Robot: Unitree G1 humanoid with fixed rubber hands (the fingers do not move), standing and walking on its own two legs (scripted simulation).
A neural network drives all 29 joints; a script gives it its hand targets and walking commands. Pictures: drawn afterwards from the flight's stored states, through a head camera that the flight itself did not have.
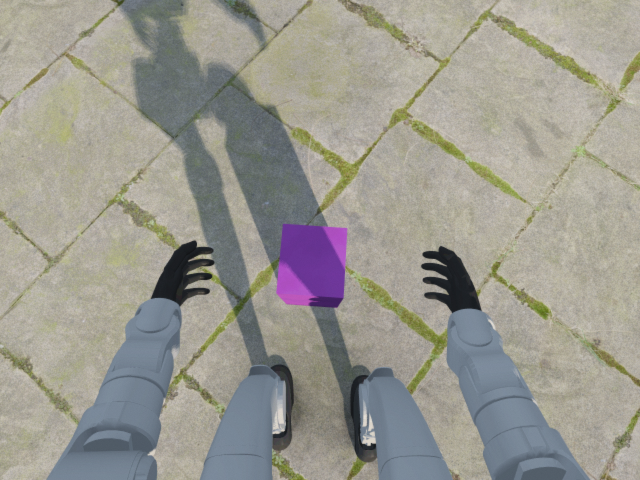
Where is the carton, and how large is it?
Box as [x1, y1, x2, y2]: [276, 224, 346, 307]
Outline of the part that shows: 283,224 276,293 286,303 337,307 343,297 346,228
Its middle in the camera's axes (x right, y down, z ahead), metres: -0.01 +0.08 +0.97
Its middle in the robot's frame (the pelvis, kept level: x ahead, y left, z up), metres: +0.43 +0.03 -0.57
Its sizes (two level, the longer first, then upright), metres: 0.153 0.142 0.278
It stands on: the floor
